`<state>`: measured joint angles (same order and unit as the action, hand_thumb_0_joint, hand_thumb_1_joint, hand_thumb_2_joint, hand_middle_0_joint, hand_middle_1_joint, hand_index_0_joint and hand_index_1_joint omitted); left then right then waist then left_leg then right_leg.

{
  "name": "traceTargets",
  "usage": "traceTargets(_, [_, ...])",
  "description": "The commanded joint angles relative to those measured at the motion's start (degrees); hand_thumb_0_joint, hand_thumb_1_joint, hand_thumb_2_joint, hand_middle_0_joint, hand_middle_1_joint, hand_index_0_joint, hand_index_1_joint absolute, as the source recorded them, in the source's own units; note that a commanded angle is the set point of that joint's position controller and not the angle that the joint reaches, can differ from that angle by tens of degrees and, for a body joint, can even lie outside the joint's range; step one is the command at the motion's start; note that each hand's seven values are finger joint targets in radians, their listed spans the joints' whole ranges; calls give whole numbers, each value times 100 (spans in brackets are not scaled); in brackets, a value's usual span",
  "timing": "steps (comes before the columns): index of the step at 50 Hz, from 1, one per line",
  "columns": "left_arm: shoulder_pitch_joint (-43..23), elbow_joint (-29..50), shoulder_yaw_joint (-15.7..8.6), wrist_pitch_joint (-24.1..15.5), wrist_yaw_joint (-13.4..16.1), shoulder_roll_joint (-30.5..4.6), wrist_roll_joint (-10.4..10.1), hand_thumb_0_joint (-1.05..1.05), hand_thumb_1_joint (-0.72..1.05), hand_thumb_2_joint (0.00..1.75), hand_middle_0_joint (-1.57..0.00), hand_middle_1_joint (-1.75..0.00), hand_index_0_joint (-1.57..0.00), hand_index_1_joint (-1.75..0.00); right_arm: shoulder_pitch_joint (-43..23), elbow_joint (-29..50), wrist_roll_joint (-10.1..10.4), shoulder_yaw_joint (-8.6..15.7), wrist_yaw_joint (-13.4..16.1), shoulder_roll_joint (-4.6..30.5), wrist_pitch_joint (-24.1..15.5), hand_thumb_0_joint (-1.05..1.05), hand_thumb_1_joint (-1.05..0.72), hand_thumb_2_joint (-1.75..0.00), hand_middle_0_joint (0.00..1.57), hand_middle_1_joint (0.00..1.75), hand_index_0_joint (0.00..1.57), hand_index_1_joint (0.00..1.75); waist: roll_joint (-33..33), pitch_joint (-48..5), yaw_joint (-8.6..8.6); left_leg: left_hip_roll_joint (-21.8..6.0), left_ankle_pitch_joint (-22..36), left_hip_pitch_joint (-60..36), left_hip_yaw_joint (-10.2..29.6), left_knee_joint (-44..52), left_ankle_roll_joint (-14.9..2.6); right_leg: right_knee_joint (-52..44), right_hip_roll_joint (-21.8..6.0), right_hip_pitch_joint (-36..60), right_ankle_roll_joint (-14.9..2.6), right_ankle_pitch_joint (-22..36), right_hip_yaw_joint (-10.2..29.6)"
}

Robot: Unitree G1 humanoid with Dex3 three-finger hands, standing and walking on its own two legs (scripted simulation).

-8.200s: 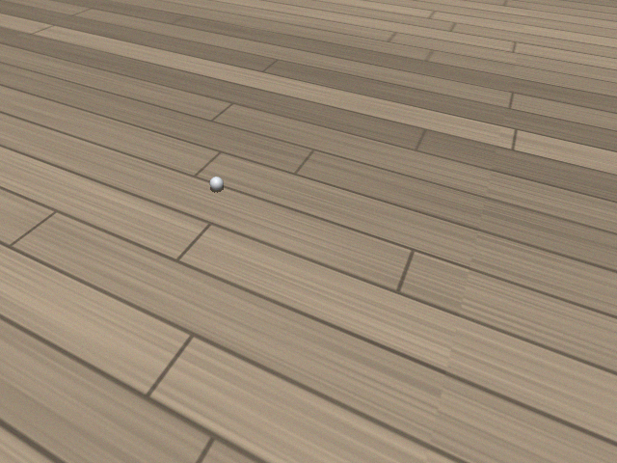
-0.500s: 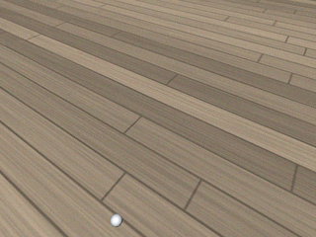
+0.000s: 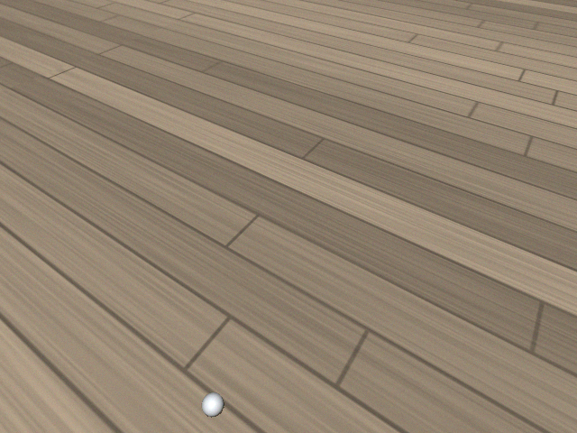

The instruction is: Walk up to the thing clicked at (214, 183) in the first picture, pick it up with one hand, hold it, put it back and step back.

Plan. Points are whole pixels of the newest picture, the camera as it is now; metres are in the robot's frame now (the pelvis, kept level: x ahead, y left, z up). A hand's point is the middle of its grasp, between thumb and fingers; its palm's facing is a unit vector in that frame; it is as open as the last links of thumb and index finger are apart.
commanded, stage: stand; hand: left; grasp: from above
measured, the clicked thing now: (212, 404) +0.39 +0.26 -0.75
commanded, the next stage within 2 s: rise first in 0.84 s
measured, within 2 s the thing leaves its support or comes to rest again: neither
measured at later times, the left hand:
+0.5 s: hand out of the picture +0.07 +0.26 -0.16, palm faces -0.03 -0.94 -0.35, open 7.4 cm
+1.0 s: hand out of the picture +0.09 +0.26 -0.15, palm faces +0.01 -0.94 -0.35, open 7.4 cm
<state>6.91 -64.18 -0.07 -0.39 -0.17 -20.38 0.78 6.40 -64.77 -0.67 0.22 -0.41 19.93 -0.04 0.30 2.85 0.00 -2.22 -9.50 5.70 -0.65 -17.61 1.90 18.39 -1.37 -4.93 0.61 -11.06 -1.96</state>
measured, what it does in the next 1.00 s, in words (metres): stands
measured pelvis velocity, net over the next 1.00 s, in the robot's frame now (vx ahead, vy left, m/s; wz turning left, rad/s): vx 0.00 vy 0.00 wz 0.00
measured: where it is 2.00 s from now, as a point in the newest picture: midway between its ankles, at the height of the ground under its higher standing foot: outside the picture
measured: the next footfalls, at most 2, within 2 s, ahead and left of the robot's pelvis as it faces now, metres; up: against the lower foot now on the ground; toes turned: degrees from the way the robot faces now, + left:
none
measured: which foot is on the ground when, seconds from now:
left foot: down 0.00-1.00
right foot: down 0.00-1.00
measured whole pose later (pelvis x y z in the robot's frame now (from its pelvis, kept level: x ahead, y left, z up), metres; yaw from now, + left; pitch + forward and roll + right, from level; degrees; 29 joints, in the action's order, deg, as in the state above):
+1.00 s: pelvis +0.00 +0.00 +0.00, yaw +0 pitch -1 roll +0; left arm 6.8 -61.4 -1.0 -0.5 0.5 -19.7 -0.3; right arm 8.2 -59.6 1.1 0.0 0.7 19.8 -0.4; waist 0.5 2.8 0.1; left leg -2.0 -10.8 8.5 -0.4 -20.1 1.6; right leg 20.5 -1.6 -7.4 0.8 -12.2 -2.1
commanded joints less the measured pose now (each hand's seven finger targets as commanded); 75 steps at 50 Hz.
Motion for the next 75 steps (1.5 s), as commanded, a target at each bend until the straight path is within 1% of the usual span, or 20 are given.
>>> traceTargets(1, [-207,362,-241,-121,57,-1258,-12,0,90,90,-20,-30,-20,-30,-262,353,1,213,80,1238,-145,0,-90,-90,20,30,20,30,-14,-373,-15,-586,691,-112,453,263,-232,-342,-647,-109,-173,642,479])
traceTargets(20, [-181,337,-243,-121,61,-1258,-26,0,90,90,-20,-30,-20,-30,-167,333,0,190,79,1222,-134,0,-90,-90,20,30,20,30,-38,-332,6,-563,622,-43,447,218,-223,-340,-661,-108,-163,650,514])
traceTargets(46, [-194,345,-250,-112,66,-1243,-16,0,90,90,-20,-30,-20,-30,-182,367,-1,189,94,1244,-146,0,-90,-90,20,30,20,30,-18,-407,-6,-600,885,-82,421,187,-235,-284,-677,8,-169,908,480])
traceTargets(47, [-201,336,-241,-113,69,-1210,-19,0,82,94,-18,-37,-17,-38,-198,360,5,186,95,1242,-141,0,-94,-92,20,30,20,30,-38,-406,-10,-594,901,-81,432,189,-243,-298,-685,10,-161,935,489])
traceTargets(48, [-2212,2347,-199,-614,139,-141,-287,0,74,99,-22,-45,-17,-46,-94,1945,395,-23,203,242,-418,0,-99,-92,20,30,20,30,192,36,682,279,-4,601,-292,-231,-228,46,57,-1304,-89,490,120])
traceTargets(49, [-2672,1896,-374,-552,166,-554,-242,0,66,96,-23,-52,-19,-54,204,1627,394,19,262,417,-408,0,-96,-92,20,30,20,30,-126,-222,461,256,-39,591,-235,-316,-257,85,40,-984,-57,354,33])
traceTargets(50, [-1704,855,-702,-321,186,-992,-139,0,58,97,-22,-57,-17,-61,377,1514,374,95,290,586,-348,0,-94,-92,20,30,20,30,-221,-149,372,298,-156,769,-230,-411,-264,142,83,-1098,-101,135,-19])
traceTargets(51, [-1229,562,-838,-252,106,-1068,-76,0,50,92,-20,-65,-18,-68,402,1671,363,187,275,600,-295,0,-92,-91,20,30,20,30,-197,-122,180,268,-90,964,-247,-585,-251,291,105,-1162,-115,77,-54])
traceTargets(52, [-1556,735,-840,-258,53,-1177,59,0,42,92,-15,-73,-15,-76,471,1822,307,268,293,609,-318,0,-91,-90,20,30,20,30,-364,-482,193,264,42,1006,-217,-751,-271,437,113,-1167,-111,173,-54])
traceTargets(53, [-1696,818,-994,-313,0,-1409,175,0,34,91,-15,-81,-16,-82,565,1878,288,350,326,591,-352,0,-90,-90,20,30,20,30,-277,-906,145,265,184,1004,-204,-933,-274,644,78,-1133,-92,413,6])
traceTargets(55, [-916,343,-1086,-215,-149,-1294,557,0,19,90,-11,-97,-15,-93,764,2055,192,451,278,549,-391,0,-94,-91,20,30,20,30,-196,-1404,71,317,574,1311,-152,-1388,-251,1155,67,-1201,-109,795,-7])
traceTargets(57, [-382,536,-1309,-157,-177,-1315,774,0,3,93,-8,-104,-11,-100,811,2338,168,541,229,495,-400,0,-94,-91,20,30,20,30,-10,-1793,-209,365,783,1495,-163,-1642,-210,1426,80,-1147,-140,893,2])
traceTargets(58, [-523,931,-1299,-127,-132,-1235,804,0,-5,93,-8,-105,-11,-101,794,2515,167,556,215,467,-397,0,-93,-91,20,30,20,30,190,-2004,-216,365,781,1421,-192,-1654,-187,1516,84,-1155,-146,886,19])
traceTargets(60, [-486,1079,-1126,81,-20,-908,887,0,-21,94,-6,-110,-9,-107,703,2726,181,538,189,415,-385,0,-93,-91,20,30,20,30,352,-1699,-169,331,622,1636,-148,-1739,-142,1601,122,-1612,-168,601,-17])
traceTargets(61, [-566,1080,-1072,196,18,-855,926,0,-29,95,-6,-110,-9,-107,613,2837,206,545,185,422,-390,0,-92,-90,20,30,20,30,197,-1519,-84,302,520,1782,-97,-1804,-136,1640,152,-1809,-164,459,-67])
traceTargets(65, [-620,1643,-1111,443,154,-868,1017,0,-49,96,-7,-108,-8,-107,578,3212,198,563,140,358,-479,0,-89,-90,20,30,20,30,18,-1513,-5,251,-43,2288,-82,-2231,-164,2005,160,-2311,-140,-148,-81])
traceTargets(67, [-610,1798,-1004,453,162,-683,1073,0,-52,97,-7,-108,-8,-107,637,3271,177,582,136,346,-574,0,-90,-90,20,30,20,30,-136,-1492,75,215,-179,2545,-60,-2535,-183,2321,174,-2701,-126,-271,-83])
traceTargets(69, [-717,2307,-1189,377,195,-889,1142,0,-54,98,-8,-107,-8,-106,675,3345,144,601,138,320,-668,0,-90,-90,20,30,20,30,22,-1747,68,193,-251,2739,-16,-2856,-176,2662,160,-2963,-125,-336,-61])
traceTargets(71, [-319,2612,-1169,321,211,-742,1199,0,-55,98,-7,-107,-7,-107,680,3464,132,605,152,269,-745,0,-89,-90,20,30,20,30,145,-1927,62,159,-227,2855,5,-3102,-172,2984,158,-3238,-145,-333,-48])
traceTargets(75, [39,3204,-1234,349,268,-873,1522,0,-57,100,-6,-107,-6,-108,650,3585,97,606,196,261,-841,0,-88,-90,20,30,20,30,307,-2221,64,121,-160,3108,52,-3513,-161,3433,151,-3592,-154,-304,-20])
